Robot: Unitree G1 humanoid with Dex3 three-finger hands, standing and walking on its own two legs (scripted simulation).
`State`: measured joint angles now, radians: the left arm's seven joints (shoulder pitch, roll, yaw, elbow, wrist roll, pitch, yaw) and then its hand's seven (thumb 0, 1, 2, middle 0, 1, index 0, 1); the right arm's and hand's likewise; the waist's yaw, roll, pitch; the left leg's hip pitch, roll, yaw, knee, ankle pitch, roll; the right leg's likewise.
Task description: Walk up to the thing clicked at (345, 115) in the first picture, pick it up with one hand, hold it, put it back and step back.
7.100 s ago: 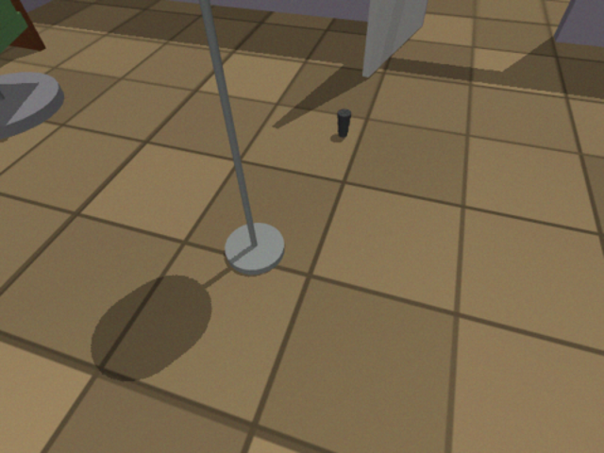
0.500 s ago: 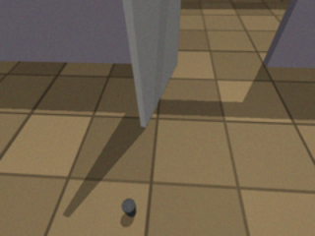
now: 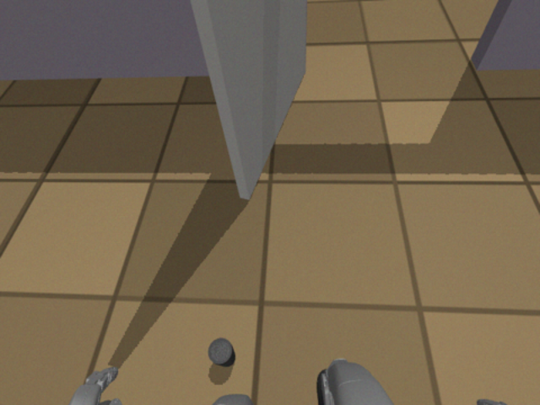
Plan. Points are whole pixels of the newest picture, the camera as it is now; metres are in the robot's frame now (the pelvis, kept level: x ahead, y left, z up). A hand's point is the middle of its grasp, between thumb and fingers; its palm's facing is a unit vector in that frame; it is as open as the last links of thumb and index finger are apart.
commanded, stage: walk up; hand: left
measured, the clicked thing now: (224, 354) +0.31 +0.21 -0.68
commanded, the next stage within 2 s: stand in 1.40 s
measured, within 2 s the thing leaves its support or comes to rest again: neither
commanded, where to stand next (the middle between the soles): -0.04 +0.02 m, yaw -1 degrees
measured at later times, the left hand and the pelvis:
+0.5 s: hand out of the picture -0.03 +0.34 -0.16, palm faces +0.11 -0.92 -0.39, open 7.4 cm; pelvis -0.11 +0.04 +0.00, yaw +6 degrees
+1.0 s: hand out of the picture -0.05 +0.26 -0.10, palm faces +0.00 -0.88 -0.47, open 7.4 cm; pelvis -0.09 -0.02 +0.01, yaw -1 degrees
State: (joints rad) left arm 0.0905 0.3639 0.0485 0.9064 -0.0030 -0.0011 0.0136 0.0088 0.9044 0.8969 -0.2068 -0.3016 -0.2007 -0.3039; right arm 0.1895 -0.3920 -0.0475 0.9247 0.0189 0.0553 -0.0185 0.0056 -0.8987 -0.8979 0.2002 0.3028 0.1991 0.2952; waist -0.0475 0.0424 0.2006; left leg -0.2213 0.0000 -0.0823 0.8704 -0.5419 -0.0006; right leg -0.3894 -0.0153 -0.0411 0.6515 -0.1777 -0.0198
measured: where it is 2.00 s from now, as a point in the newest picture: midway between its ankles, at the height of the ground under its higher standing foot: outside the picture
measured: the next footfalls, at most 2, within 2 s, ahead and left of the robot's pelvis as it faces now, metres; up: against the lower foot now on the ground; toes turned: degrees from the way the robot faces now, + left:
left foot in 0.34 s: -0.06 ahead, +0.16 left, +0.00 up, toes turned +3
right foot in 0.86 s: -0.03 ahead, -0.13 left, +0.00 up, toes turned -2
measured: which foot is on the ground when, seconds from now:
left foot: up 0.00-0.32, down 0.34-0.86, up 0.88-1.00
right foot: down 0.00-0.38, up 0.40-0.84, down 0.86-1.00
